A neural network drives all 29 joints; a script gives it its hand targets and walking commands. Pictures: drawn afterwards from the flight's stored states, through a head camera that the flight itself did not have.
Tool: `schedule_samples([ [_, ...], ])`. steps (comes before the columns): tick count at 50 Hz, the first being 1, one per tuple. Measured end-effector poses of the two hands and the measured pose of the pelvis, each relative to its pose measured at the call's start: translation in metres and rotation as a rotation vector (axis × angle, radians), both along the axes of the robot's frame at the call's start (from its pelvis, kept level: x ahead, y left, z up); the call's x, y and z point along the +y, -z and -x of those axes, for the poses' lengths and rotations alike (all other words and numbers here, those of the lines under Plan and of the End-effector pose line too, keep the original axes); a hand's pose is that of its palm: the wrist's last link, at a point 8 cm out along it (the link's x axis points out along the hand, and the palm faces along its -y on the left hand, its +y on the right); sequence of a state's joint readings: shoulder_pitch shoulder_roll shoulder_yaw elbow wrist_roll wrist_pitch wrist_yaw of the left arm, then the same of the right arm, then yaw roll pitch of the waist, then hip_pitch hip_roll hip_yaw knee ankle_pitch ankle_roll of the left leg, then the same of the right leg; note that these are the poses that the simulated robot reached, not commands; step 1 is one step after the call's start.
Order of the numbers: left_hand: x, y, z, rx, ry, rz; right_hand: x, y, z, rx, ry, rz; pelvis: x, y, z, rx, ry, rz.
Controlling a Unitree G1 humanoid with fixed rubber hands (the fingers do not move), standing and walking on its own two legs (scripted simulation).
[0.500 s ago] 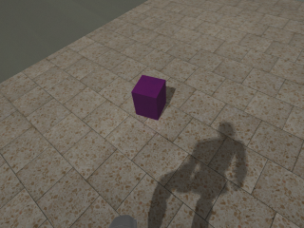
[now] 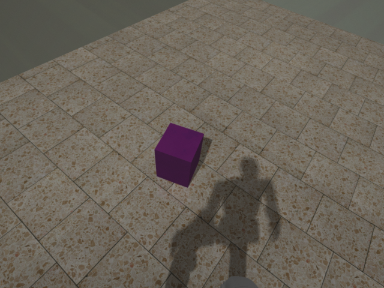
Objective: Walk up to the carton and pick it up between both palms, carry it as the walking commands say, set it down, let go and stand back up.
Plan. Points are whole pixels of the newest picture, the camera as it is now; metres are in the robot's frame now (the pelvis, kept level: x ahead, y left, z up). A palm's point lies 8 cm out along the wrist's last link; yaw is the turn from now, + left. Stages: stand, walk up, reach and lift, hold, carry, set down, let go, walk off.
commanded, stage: walk up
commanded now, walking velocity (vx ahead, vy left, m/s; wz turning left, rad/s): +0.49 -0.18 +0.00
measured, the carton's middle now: (179, 156) +0.84 +0.03 -0.64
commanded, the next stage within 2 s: none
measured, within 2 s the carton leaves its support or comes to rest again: neither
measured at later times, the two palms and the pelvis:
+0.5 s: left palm (131, 216) +0.29 +0.16 -0.12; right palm (319, 248) +0.22 -0.33 -0.15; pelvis +0.21 -0.09 +0.00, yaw +2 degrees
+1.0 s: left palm (111, 218) +0.30 +0.22 -0.15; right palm (284, 185) +0.39 -0.27 -0.11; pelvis +0.30 -0.03 +0.00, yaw +1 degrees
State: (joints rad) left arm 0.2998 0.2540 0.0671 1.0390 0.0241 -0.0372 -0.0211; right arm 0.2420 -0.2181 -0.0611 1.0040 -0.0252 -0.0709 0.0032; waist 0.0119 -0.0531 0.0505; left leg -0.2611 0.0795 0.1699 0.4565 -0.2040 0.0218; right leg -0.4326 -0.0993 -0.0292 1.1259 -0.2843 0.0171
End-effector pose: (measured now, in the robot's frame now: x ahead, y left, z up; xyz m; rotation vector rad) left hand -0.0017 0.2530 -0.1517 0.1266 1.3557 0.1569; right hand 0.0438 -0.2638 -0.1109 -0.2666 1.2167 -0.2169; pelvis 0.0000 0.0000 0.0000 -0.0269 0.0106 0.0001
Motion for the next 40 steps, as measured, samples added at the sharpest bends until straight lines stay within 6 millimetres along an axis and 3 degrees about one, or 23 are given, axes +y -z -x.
schedule_samples([
  [5, -0.005, -0.011, -0.117, -0.135, 0.089, 0.020, -0.003, -0.009, 0.047, 0.165, 0.113, 0.006, -0.004, -0.007, -0.044, -0.011, -0.009, 0.010],
  [9, -0.032, -0.018, -0.196, -0.214, 0.141, 0.053, -0.001, -0.009, 0.054, 0.247, 0.172, -0.024, -0.016, -0.008, -0.080, -0.015, -0.011, 0.012],
  [13, -0.068, -0.022, -0.268, -0.276, 0.191, 0.070, -0.010, 0.001, 0.031, 0.282, 0.207, -0.057, -0.036, -0.002, -0.120, -0.008, -0.009, 0.001],
  [18, -0.102, -0.019, -0.341, -0.349, 0.214, 0.008, -0.042, 0.036, -0.029, 0.298, 0.194, -0.103, -0.070, 0.019, -0.175, 0.012, -0.012, -0.025],
  [21, -0.103, -0.021, -0.335, -0.306, 0.164, -0.041, -0.056, 0.046, -0.090, 0.237, 0.139, -0.121, -0.081, 0.016, -0.193, 0.009, -0.019, -0.031],
  [24, -0.096, -0.027, -0.306, -0.221, 0.092, -0.078, -0.067, 0.044, -0.160, 0.133, 0.072, -0.131, -0.087, 0.007, -0.210, -0.002, -0.026, -0.039],
  [27, -0.092, -0.032, -0.275, -0.146, 0.026, -0.100, -0.070, 0.039, -0.215, 0.073, 0.010, -0.133, -0.090, 0.001, -0.225, -0.006, -0.025, -0.047],
  [34, -0.082, -0.039, -0.210, 0.030, -0.089, -0.108, -0.055, 0.027, -0.297, 0.000, -0.062, -0.154, -0.078, -0.007, -0.255, -0.011, -0.021, -0.055],
  [37, -0.080, -0.032, -0.205, 0.082, -0.101, -0.074, -0.038, 0.019, -0.328, -0.051, -0.085, -0.154, -0.070, -0.007, -0.268, -0.011, -0.023, -0.045],
  [40, -0.073, -0.020, -0.214, 0.098, -0.109, -0.038, -0.020, 0.014, -0.354, -0.094, -0.108, -0.128, -0.055, -0.003, -0.281, -0.015, -0.026, -0.025],
])
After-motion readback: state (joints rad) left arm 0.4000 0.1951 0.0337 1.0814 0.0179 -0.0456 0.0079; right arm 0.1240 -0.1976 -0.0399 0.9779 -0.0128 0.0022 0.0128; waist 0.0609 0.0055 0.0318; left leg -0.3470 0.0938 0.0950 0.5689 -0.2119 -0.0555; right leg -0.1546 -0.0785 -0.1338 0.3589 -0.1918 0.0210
